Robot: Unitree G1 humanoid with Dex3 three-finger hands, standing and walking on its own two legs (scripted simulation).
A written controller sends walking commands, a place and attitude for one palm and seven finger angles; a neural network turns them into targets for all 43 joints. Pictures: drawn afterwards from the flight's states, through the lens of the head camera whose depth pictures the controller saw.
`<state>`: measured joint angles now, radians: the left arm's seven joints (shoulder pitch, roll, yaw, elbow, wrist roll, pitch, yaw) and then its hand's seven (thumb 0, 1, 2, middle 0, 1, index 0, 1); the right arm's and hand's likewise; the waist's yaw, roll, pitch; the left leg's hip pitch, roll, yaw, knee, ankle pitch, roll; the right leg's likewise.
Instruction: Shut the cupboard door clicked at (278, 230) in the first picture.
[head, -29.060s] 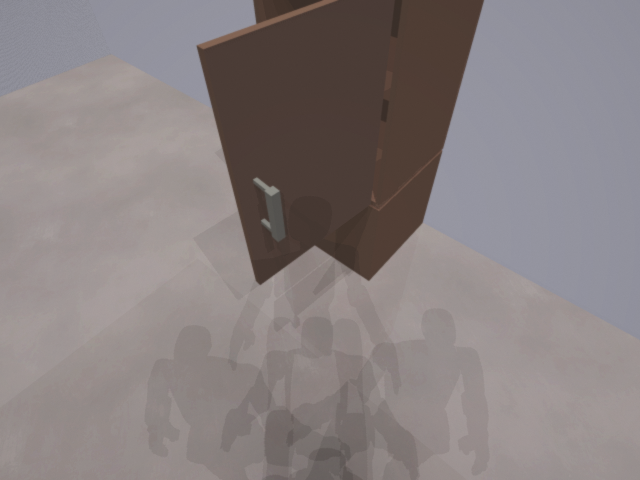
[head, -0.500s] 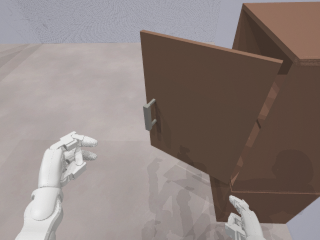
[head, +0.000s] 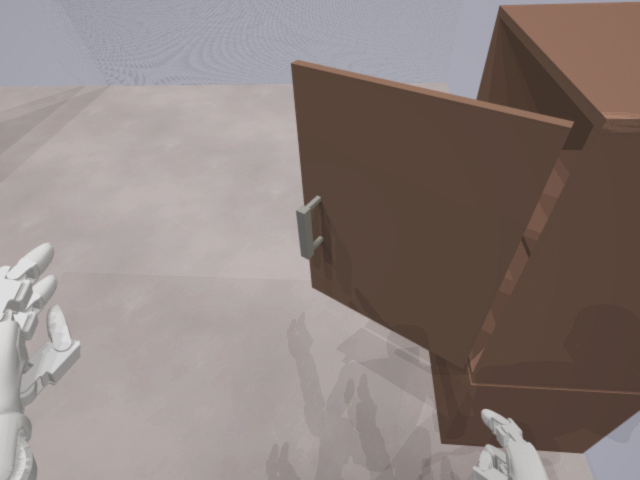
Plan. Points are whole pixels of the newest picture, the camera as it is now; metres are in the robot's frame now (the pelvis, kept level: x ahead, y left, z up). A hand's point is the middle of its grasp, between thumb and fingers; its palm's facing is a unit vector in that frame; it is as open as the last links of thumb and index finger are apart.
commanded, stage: draw the hand back to the body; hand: left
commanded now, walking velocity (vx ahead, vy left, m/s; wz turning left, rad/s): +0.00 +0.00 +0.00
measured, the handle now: (311, 227) +0.63 +0.11 -0.08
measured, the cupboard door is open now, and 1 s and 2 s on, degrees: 59 59 59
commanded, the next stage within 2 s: step back with the hand held close in 0.16 s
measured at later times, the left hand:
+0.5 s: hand (104, 335) +0.21 +0.25 +0.14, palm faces +0.39 -0.80 -0.45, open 7.4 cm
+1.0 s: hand (23, 395) +0.14 +0.29 +0.15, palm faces +0.43 -0.78 -0.46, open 7.4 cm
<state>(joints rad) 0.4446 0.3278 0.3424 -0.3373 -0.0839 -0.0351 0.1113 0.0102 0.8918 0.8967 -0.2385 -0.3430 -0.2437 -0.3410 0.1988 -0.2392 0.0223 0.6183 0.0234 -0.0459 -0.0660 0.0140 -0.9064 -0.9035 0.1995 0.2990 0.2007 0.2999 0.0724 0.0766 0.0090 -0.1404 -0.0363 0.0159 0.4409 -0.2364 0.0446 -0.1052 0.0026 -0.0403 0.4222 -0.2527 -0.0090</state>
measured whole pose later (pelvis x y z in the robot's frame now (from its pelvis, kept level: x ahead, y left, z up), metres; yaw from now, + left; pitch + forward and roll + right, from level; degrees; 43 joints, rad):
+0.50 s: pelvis +0.00 -0.01 +0.00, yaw -1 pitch +1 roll -1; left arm 0.51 0.35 0.36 -0.37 -0.07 -0.14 0.11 0.01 0.89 0.90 -0.21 -0.30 -0.21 -0.30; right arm 0.18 -0.26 -0.01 0.61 0.02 -0.01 -0.08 0.01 -0.91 -0.90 0.20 0.30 0.20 0.30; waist 0.02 0.08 -0.01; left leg -0.25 -0.01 0.02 0.50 -0.26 0.03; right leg -0.20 0.03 -0.04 0.44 -0.25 -0.02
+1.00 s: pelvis -0.07 +0.02 -0.02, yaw -1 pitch -1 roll -1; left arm 0.53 0.42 0.44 -0.46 -0.04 -0.19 0.13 0.01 0.88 0.90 -0.21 -0.30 -0.22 -0.30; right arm 0.20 -0.23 0.01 0.53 0.01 0.01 -0.09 0.01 -0.90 -0.90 0.20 0.30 0.20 0.30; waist 0.01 0.00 0.00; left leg -0.39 -0.03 0.05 0.61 -0.22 0.08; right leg -0.36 0.01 0.00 0.59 -0.22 0.01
